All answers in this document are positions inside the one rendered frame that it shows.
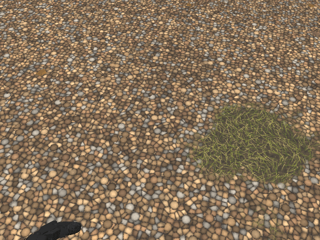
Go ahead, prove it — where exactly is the left robot hand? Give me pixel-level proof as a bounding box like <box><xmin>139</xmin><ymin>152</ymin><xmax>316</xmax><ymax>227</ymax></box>
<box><xmin>24</xmin><ymin>220</ymin><xmax>82</xmax><ymax>240</ymax></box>

